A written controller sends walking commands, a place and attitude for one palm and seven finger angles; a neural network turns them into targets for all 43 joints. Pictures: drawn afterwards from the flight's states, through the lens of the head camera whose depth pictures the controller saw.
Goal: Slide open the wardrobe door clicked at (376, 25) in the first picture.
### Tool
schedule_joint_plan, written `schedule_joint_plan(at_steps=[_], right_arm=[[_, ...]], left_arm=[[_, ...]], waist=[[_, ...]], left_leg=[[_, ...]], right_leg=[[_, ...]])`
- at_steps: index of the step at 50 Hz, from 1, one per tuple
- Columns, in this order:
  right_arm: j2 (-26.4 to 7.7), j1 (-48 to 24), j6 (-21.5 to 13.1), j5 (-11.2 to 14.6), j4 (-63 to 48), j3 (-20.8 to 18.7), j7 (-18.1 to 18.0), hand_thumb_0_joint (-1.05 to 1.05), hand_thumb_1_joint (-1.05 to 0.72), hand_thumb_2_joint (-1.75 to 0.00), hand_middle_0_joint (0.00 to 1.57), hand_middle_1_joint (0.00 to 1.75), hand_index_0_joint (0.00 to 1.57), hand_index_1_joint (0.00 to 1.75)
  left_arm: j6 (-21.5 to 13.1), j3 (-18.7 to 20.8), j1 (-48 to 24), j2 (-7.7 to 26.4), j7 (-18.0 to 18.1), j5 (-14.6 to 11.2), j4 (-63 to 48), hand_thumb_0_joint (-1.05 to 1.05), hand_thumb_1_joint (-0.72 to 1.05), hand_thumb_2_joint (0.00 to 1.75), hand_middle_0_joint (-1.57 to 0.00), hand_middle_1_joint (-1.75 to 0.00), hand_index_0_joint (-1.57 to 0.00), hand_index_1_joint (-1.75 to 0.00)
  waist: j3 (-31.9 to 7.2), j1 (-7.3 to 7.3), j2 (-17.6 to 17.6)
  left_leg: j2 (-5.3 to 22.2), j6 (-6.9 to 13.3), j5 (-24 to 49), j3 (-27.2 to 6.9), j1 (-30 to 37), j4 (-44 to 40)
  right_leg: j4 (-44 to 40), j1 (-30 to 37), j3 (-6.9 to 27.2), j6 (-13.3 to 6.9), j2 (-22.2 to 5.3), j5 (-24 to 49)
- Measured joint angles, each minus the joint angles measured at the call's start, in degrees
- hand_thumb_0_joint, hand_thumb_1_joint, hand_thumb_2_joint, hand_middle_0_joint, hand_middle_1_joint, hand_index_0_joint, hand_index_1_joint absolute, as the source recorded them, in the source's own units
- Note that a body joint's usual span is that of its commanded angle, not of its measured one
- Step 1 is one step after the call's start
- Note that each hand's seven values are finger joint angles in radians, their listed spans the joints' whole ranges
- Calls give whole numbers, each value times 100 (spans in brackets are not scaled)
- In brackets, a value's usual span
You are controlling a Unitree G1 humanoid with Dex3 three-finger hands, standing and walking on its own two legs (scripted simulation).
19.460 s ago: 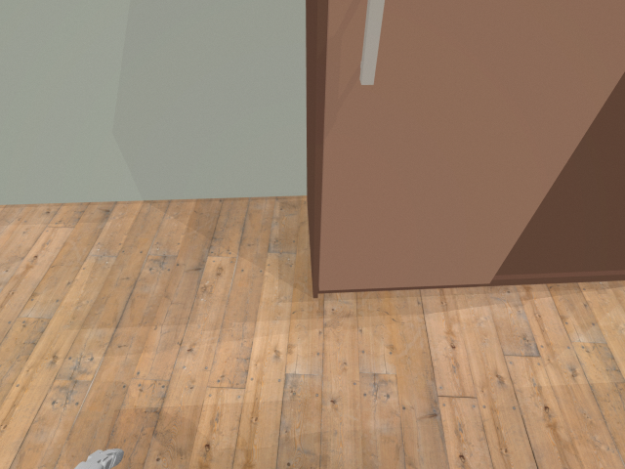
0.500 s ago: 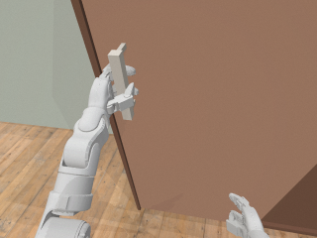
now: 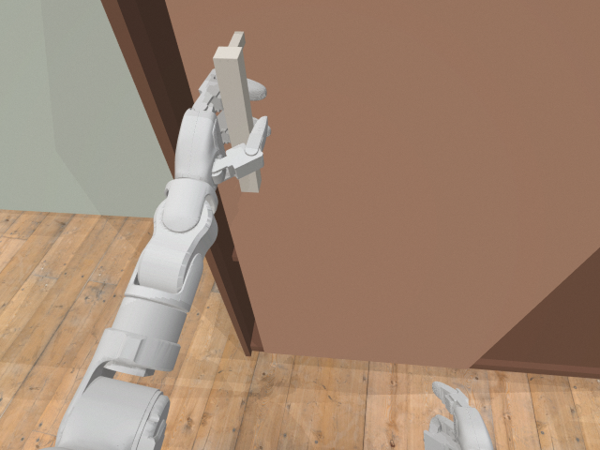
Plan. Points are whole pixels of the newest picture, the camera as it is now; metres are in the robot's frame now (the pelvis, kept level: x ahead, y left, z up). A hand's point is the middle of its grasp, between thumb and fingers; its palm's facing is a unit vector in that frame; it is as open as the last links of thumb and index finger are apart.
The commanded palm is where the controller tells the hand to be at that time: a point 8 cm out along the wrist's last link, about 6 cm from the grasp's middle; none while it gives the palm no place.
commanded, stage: step sideways, sliding the door along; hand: left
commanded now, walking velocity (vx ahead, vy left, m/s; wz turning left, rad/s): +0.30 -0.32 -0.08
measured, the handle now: (245, 119) +0.45 +0.09 +0.21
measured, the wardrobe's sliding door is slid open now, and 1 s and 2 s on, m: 0.05 0.19 0.48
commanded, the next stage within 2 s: stop walking and hold the door there in 1.92 s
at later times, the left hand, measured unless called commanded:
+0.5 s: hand (276, 145) +0.41 +0.05 +0.20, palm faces +0.12 -0.99 -0.01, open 6.0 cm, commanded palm +0.39 +0.04 +0.20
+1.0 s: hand (382, 147) +0.41 -0.07 +0.20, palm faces +0.28 -0.96 -0.03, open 6.1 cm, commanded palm +0.38 -0.09 +0.20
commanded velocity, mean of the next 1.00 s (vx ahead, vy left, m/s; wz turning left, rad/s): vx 0.02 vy -0.30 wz -0.16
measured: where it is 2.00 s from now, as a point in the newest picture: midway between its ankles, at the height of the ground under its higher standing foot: outside the picture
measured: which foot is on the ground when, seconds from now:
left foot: down 0.00-0.78, up 0.80-0.90, down 0.92-1.00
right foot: up 0.00-0.14, down 0.16-0.36, up 0.38-0.74, down 0.76-0.90, up 0.92-1.00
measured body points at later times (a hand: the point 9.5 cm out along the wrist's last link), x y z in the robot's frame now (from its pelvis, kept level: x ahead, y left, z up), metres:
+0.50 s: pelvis +0.02 -0.10 -0.01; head +0.11 -0.07 +0.43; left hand +0.40 +0.10 +0.20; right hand +0.23 -0.31 -0.11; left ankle +0.03 +0.05 -0.73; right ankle +0.04 -0.22 -0.66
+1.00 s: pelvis +0.08 -0.26 -0.01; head +0.18 -0.23 +0.43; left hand +0.39 -0.02 +0.20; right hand +0.33 -0.45 -0.10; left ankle +0.08 -0.09 -0.73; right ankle +0.08 -0.39 -0.66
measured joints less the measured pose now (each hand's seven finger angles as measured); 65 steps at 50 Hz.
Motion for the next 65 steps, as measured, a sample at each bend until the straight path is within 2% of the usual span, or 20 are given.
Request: schedule_joint_plan(at_steps=[3,8,10,14,18,20,23,25,31,36,39,42,44,46,49,52,58,60,62,65], right_arm=[[2,72,-8,24,71,-85,5,1,-91,-90,20,30,20,30],[2,198,-3,101,64,-134,70,1,-91,-90,20,30,20,30],[-38,146,-7,138,106,-161,76,1,-91,-90,20,30,20,30],[-120,-23,-96,134,283,-329,77,1,-91,-90,20,30,20,30],[-198,-112,-114,52,123,-368,86,1,-91,-90,20,30,20,30],[-227,-216,-160,45,-14,-458,125,1,-91,-90,20,30,20,30],[-69,-540,-173,86,-54,-499,261,1,-91,-90,19,30,20,30],[-5,-630,-187,110,-108,-477,351,1,-91,-90,19,30,20,30],[151,-529,-274,196,-396,-375,515,1,-91,-90,20,30,20,30],[236,-618,-294,220,-606,-267,563,1,-91,-90,20,30,20,30],[110,-848,-289,262,-594,-225,574,1,-91,-90,20,30,20,30],[-38,-1111,-248,244,-389,-333,477,1,-91,-90,20,30,20,30],[-94,-1104,-290,223,-344,-389,420,1,-91,-90,20,30,20,30],[-224,-932,-281,184,-457,-497,438,1,-91,-90,20,30,20,30],[-162,-761,-269,153,-482,-669,611,1,-91,-90,19,30,20,30],[-174,-576,-336,167,-552,-678,744,1,-91,-90,19,30,20,30],[-132,-380,-511,213,-826,-581,765,1,-91,-90,19,30,20,30],[-53,-360,-579,276,-877,-514,756,1,-91,-90,19,30,20,30],[-98,-554,-597,313,-787,-461,730,1,-91,-90,19,30,20,30],[-101,-894,-568,260,-550,-464,615,1,-91,-90,20,30,20,30]], left_arm=[[-181,67,-1,9,6,32,-129,-8,64,83,-44,-140,-29,-140],[-354,261,-79,112,-20,80,-160,-9,63,85,-45,-140,-30,-140],[-405,393,-91,137,2,134,-170,-9,64,85,-45,-140,-30,-140],[-516,453,-135,-8,49,218,-286,-7,67,86,-45,-140,-30,-140],[-676,383,-106,-73,98,282,-558,-5,68,86,-46,-140,-31,-140],[-736,357,-151,-11,108,201,-705,-4,68,85,-46,-140,-31,-140],[-752,421,-164,153,31,142,-952,-4,68,84,-46,-141,-31,-140],[-795,430,-134,148,-8,180,-1048,-4,68,84,-46,-141,-31,-139],[-710,312,-116,-8,-47,276,-1246,-5,66,83,-46,-140,-36,-139],[-645,505,14,186,-11,210,-1445,-7,65,83,-47,-141,-36,-138],[-597,816,108,271,63,285,-1544,-10,63,82,-49,-142,-35,-135],[-596,972,505,206,163,360,-1919,-11,64,83,-50,-142,-34,-135],[-559,921,772,129,236,383,-2282,-10,64,83,-49,-142,-35,-135],[-479,772,949,15,257,351,-2573,-8,64,82,-48,-142,-36,-133],[-516,551,1004,-2,177,364,-2709,-7,66,81,-47,-142,-35,-131],[-609,399,1199,-93,160,423,-2849,-6,66,80,-47,-142,-35,-130],[-603,343,1499,-166,193,369,-3162,-6,66,80,-47,-141,-34,-129],[-522,402,1476,-112,199,342,-3204,-9,66,80,-47,-142,-33,-128],[-582,502,1523,-207,232,383,-3227,-13,65,82,-48,-142,-31,-127],[-651,428,1861,-365,351,418,-3502,-13,66,83,-48,-142,-29,-128]], waist=[[257,23,108],[477,176,191],[508,108,276],[655,114,89],[727,218,-255],[771,268,-272],[1146,325,-381],[1262,408,-263],[1396,860,86],[1426,1073,293],[1540,865,546],[1586,584,484],[1537,510,228],[1368,490,288],[1450,668,54],[1448,721,92],[1465,863,318],[1417,864,279],[1499,672,519],[1513,456,371]], left_leg=[[170,-104,16,-127,45,18],[506,-381,-395,-275,-83,710],[636,-295,-789,-394,-306,1333],[412,-208,-1346,-287,-890,2978],[351,-152,-516,259,-489,1351],[450,-31,-260,250,-325,826],[552,-259,-325,187,-180,836],[762,-394,-213,42,-89,630],[1397,-770,25,-356,205,74],[1815,-1058,-209,-594,282,350],[1940,-772,-330,-840,-82,1339],[1245,-488,-1384,-723,-627,2653],[826,-377,-1209,-257,-529,1959],[912,-160,429,-8,-236,777],[1107,-480,-109,71,-58,779],[1380,-671,-111,-23,110,401],[1924,-1078,-12,-84,290,268],[1963,-1043,-199,-167,155,660],[2019,-730,-594,-445,-116,1317],[1115,-481,-1843,-501,-609,2761]], right_leg=[[234,-163,22,0,65,-193],[-856,135,-154,19,7,635],[-759,126,-350,-62,127,1138],[-660,186,-499,-263,107,803],[-549,90,-484,-270,-12,737],[484,-392,-311,-152,80,413],[2186,-1013,80,-42,107,26],[2407,-1274,129,20,1,43],[1349,-1085,46,187,-498,429],[-125,-101,-174,221,-395,753],[-890,543,-437,403,-253,1305],[-699,435,-516,367,-396,925],[-653,288,-438,276,-522,975],[14,-90,-433,247,-374,859],[1970,-677,-50,239,-143,-232],[2701,-967,-121,258,-130,-357],[802,-372,-250,297,-337,345],[-201,102,-254,346,-410,1111],[-247,266,-457,335,-284,667],[-95,-37,-327,185,-427,723]])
